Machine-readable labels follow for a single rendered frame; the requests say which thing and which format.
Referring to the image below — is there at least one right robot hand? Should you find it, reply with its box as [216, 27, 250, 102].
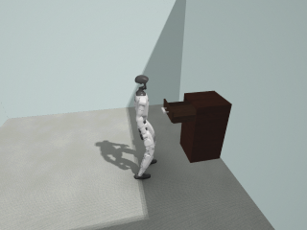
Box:
[144, 139, 154, 151]

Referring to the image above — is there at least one robot right upper arm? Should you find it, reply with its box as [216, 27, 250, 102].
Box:
[135, 97, 147, 122]

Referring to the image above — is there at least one cabinet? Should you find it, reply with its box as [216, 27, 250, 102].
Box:
[179, 90, 232, 163]

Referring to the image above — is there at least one drawer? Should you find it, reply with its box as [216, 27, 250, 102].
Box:
[163, 99, 197, 124]

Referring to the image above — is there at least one robot right shin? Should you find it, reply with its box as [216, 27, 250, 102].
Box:
[139, 154, 154, 176]

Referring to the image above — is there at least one right robot forearm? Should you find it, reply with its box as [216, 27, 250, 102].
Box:
[137, 118, 149, 140]

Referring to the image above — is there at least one handle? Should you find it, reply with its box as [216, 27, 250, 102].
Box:
[161, 107, 169, 114]

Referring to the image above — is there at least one robot left thigh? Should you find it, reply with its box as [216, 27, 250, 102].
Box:
[146, 120, 155, 145]

